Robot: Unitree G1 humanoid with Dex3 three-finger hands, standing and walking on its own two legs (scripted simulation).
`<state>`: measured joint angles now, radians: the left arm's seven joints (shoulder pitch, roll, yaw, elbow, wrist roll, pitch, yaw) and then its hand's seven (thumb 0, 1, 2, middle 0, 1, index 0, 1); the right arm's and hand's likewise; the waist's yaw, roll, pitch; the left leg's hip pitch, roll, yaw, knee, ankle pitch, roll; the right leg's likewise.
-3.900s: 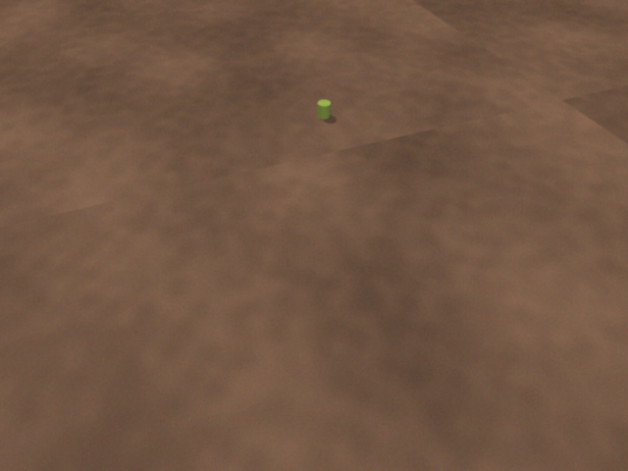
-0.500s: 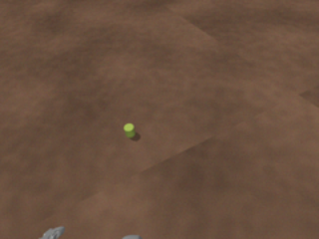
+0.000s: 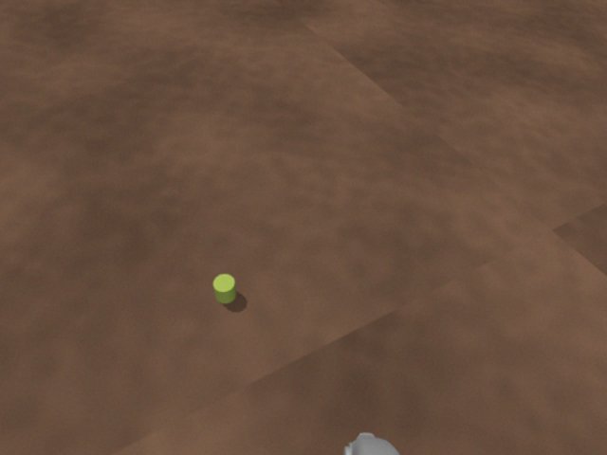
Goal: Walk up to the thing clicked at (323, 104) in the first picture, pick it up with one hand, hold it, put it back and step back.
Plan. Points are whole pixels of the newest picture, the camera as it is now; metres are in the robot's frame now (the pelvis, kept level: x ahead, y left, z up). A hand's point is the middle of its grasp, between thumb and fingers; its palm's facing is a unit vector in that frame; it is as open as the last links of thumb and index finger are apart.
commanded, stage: walk up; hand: left
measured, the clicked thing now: (225, 288) +0.78 +0.25 -0.73
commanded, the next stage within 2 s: none
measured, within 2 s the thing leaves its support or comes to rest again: neither
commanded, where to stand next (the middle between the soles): +0.40 +0.01 m, yaw +1 degrees
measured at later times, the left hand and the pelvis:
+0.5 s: hand (139, 382) +0.25 +0.25 -0.13, palm faces -0.01 -0.92 -0.38, open 7.3 cm; pelvis +0.18 -0.02 +0.00, yaw +1 degrees
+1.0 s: hand (147, 312) +0.39 +0.29 -0.16, palm faces -0.05 -0.93 -0.37, open 7.3 cm; pelvis +0.32 +0.01 -0.01, yaw -1 degrees
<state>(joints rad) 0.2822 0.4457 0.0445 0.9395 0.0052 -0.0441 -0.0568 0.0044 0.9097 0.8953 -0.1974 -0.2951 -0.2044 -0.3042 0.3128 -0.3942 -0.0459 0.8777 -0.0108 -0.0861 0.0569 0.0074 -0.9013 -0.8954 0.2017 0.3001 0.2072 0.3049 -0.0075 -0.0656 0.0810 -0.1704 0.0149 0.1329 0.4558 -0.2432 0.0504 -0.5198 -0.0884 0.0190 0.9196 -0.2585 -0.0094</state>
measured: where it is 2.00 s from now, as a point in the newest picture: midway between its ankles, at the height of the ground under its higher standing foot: (289, 407)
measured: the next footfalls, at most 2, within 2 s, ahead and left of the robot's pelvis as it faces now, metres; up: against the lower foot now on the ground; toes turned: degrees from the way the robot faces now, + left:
right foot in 0.22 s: +0.24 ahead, -0.14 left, +0.00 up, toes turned -5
left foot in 0.62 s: +0.42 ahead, +0.13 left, +0.00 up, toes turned +2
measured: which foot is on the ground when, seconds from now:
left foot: down 0.00-0.24, up 0.26-0.60, down 0.62-1.00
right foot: up 0.00-0.20, down 0.22-0.62, up 0.64-1.00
